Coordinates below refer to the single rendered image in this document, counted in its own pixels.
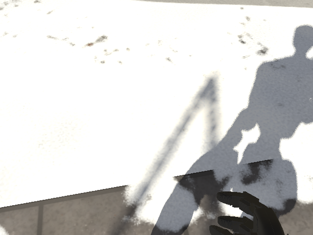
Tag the robot right hand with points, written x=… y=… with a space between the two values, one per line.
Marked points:
x=265 y=221

